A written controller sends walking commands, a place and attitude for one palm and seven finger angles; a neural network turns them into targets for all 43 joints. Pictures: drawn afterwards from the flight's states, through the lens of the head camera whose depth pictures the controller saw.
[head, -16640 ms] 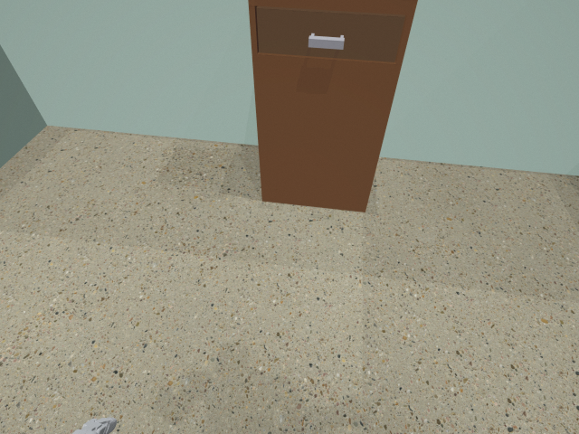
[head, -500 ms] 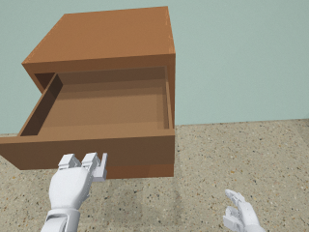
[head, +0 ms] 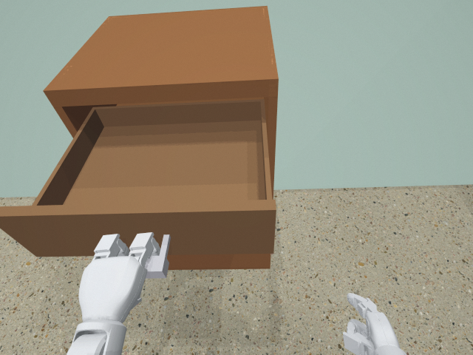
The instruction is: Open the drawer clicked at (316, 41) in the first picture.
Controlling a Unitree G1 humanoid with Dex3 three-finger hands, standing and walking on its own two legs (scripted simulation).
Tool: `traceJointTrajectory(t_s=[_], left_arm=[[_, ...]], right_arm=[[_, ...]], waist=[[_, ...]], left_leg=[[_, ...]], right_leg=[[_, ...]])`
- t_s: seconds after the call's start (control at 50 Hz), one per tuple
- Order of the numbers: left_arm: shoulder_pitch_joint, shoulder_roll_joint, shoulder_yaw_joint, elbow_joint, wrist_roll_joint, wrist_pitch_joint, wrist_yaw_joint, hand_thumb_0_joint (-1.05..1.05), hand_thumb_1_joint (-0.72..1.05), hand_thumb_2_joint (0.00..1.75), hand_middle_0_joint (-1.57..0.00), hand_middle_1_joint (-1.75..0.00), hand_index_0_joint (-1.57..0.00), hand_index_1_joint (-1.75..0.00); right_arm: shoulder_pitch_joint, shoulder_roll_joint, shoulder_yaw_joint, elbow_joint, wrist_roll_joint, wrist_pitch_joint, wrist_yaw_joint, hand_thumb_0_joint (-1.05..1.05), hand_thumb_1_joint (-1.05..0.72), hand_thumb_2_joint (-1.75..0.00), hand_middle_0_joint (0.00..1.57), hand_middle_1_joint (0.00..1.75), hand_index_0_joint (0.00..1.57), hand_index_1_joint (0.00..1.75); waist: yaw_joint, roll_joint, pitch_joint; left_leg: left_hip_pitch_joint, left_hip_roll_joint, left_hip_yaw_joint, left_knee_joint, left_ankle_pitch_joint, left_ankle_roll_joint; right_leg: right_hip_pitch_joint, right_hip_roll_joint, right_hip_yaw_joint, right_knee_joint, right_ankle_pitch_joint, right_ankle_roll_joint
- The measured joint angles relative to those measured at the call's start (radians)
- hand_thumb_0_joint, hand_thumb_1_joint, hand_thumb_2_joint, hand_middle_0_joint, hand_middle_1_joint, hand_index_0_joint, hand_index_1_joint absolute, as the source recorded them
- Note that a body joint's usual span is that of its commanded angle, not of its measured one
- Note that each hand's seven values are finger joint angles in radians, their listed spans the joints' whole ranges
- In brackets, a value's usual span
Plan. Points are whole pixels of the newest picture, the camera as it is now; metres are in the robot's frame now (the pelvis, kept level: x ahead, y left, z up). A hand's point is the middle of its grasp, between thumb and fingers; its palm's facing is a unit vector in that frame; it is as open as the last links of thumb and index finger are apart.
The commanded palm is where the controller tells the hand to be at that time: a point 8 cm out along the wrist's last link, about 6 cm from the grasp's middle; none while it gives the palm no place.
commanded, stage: open the thumb to release the handle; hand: left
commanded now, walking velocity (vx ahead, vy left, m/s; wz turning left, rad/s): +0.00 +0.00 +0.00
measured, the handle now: (135, 254) +0.25 +0.21 +0.05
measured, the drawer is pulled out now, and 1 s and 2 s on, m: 0.30 0.29 0.29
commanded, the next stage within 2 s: lift the hand off the handle in 0.36 s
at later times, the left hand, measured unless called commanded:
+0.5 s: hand (132, 289) +0.20 +0.20 +0.03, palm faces +0.04 -0.11 -0.99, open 13.4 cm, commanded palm +0.18 +0.21 +0.08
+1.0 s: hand (130, 274) +0.22 +0.21 +0.05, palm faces +0.07 -0.11 -0.99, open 13.7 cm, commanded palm +0.19 +0.21 +0.12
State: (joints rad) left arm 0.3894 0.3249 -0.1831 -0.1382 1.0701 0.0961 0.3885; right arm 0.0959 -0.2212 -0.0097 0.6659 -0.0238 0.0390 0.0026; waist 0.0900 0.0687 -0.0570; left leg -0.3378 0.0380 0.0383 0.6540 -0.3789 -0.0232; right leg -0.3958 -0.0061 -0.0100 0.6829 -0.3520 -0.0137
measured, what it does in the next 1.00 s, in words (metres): stands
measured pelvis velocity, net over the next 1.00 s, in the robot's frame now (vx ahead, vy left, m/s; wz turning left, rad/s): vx -0.03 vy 0.00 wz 0.01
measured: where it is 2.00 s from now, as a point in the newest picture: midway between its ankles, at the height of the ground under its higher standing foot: outside the picture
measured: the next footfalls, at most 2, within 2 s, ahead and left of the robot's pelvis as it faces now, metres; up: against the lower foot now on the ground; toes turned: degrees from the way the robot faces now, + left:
none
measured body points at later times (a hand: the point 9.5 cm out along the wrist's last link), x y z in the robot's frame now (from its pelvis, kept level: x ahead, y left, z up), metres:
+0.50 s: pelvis -0.03 -0.01 +0.01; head -0.03 -0.04 +0.46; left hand +0.19 +0.21 +0.08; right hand +0.19 -0.21 -0.09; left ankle -0.03 +0.13 -0.72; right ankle +0.00 -0.11 -0.72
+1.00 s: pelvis -0.03 +0.00 +0.01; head -0.03 -0.04 +0.46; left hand +0.21 +0.21 +0.10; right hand +0.18 -0.20 -0.09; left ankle -0.03 +0.13 -0.72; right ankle +0.00 -0.11 -0.72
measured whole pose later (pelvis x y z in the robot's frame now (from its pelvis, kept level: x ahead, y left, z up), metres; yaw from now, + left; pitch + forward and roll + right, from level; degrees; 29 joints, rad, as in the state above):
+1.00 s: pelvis -0.03 +0.00 +0.01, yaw +0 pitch +0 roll +1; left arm 0.13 0.32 -0.21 0.04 1.03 0.12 0.28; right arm 0.10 -0.21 0.00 0.69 0.00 0.02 -0.04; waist 0.09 0.08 -0.02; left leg -0.25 0.02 0.04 0.53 -0.27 -0.02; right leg -0.31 -0.02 -0.01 0.57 -0.25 -0.01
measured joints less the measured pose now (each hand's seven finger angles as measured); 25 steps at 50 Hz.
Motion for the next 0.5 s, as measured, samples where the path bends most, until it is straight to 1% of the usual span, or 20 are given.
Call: traceJointTrajectory(t_s=[0.06,0.14,0.32,0.38,0.44,0.5], left_arm=[[-0.028,-0.009,-0.003,0.021,-0.011,0.010,-0.011,0.02,0.57,0.75,-0.33,-1.33,-0.40,-1.32],[-0.059,-0.006,-0.003,0.048,-0.013,0.019,-0.030,0.01,0.40,0.69,-0.34,-1.31,-0.39,-1.30],[-0.135,0.002,-0.002,0.117,-0.017,0.008,-0.064,0.01,-0.13,0.46,-0.35,-1.28,-0.35,-1.24],[-0.148,-0.002,0.002,0.132,-0.019,0.004,-0.072,0.00,-0.27,0.40,-0.34,-1.27,-0.34,-1.23],[-0.159,-0.007,0.004,0.148,-0.018,0.002,-0.072,0.00,-0.37,0.36,-0.33,-1.26,-0.33,-1.22],[-0.172,-0.014,-0.001,0.164,-0.015,0.007,-0.068,0.00,-0.43,0.33,-0.33,-1.25,-0.32,-1.21]], right_arm=[[-0.008,0.005,0.005,0.012,0.006,0.001,-0.012,0.01,-0.90,-0.90,0.20,0.30,0.20,0.30],[-0.018,0.012,0.016,0.014,0.011,0.000,-0.023,0.01,-0.90,-0.90,0.20,0.30,0.20,0.30],[-0.028,0.011,0.021,0.016,0.016,-0.009,-0.040,0.01,-0.90,-0.90,0.20,0.30,0.20,0.30],[-0.023,0.008,0.017,0.016,0.015,-0.012,-0.039,0.01,-0.90,-0.90,0.20,0.30,0.20,0.30],[-0.016,0.004,0.014,0.016,0.015,-0.015,-0.038,0.01,-0.90,-0.90,0.20,0.30,0.20,0.30],[-0.006,-0.001,0.009,0.017,0.014,-0.018,-0.037,0.01,-0.90,-0.90,0.20,0.30,0.20,0.30]], waist=[[0.004,-0.001,0.002],[0.004,-0.003,0.008],[0.007,-0.004,0.024],[0.005,-0.004,0.025],[0.001,-0.003,0.027],[0.000,-0.002,0.029]], left_leg=[[0.013,-0.002,-0.001,-0.017,0.013,-0.001],[0.031,-0.001,-0.001,-0.039,0.030,-0.003],[0.053,0.002,-0.008,-0.073,0.064,-0.007],[0.057,0.002,-0.008,-0.081,0.073,-0.007],[0.058,0.001,-0.008,-0.086,0.079,-0.007],[0.056,0.000,-0.009,-0.088,0.083,-0.005]], right_leg=[[0.011,-0.002,-0.001,-0.012,0.009,-0.001],[0.027,0.000,-0.001,-0.029,0.024,-0.003],[0.053,0.004,-0.009,-0.067,0.057,-0.008],[0.057,0.004,-0.009,-0.075,0.066,-0.009],[0.058,0.004,-0.009,-0.080,0.072,-0.009],[0.059,0.002,-0.010,-0.084,0.077,-0.008]])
